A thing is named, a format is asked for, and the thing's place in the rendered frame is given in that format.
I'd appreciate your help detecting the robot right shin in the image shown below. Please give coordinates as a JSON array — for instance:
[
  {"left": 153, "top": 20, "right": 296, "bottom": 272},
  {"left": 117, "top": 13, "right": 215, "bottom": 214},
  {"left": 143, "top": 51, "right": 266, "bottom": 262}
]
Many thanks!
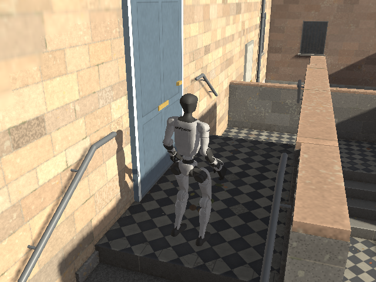
[{"left": 199, "top": 199, "right": 212, "bottom": 239}]

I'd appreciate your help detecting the left robot upper arm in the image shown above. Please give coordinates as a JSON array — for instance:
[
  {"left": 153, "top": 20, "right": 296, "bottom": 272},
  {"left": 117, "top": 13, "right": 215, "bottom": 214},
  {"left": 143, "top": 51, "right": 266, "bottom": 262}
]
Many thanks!
[{"left": 163, "top": 116, "right": 178, "bottom": 146}]

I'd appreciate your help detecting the left robot forearm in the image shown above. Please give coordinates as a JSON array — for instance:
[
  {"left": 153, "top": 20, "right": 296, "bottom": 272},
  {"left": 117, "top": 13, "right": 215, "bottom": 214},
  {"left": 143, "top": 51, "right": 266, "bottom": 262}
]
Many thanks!
[{"left": 163, "top": 144, "right": 176, "bottom": 156}]

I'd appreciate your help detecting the right robot upper arm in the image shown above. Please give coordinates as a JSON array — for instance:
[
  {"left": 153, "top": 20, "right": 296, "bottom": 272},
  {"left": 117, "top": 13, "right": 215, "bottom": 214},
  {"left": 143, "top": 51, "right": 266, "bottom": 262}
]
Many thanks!
[{"left": 197, "top": 121, "right": 210, "bottom": 156}]

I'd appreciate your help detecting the right robot hand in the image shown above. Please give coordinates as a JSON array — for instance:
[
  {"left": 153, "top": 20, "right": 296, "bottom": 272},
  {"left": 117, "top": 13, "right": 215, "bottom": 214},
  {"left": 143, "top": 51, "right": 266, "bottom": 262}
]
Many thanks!
[{"left": 213, "top": 166, "right": 227, "bottom": 180}]

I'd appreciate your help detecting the left robot hand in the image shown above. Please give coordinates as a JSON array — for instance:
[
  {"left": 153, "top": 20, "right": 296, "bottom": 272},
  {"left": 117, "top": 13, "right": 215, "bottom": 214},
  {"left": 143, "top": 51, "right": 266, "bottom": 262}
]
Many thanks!
[{"left": 170, "top": 152, "right": 183, "bottom": 163}]

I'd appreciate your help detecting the right robot forearm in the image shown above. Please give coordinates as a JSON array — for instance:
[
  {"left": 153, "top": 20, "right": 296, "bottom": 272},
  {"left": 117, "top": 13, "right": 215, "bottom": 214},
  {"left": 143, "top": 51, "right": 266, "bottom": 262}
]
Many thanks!
[{"left": 205, "top": 148, "right": 222, "bottom": 171}]

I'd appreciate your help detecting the robot right thigh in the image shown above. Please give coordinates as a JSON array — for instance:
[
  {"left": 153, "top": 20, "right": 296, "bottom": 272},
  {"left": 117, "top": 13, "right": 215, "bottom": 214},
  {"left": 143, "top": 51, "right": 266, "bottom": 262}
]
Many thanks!
[{"left": 193, "top": 167, "right": 212, "bottom": 209}]

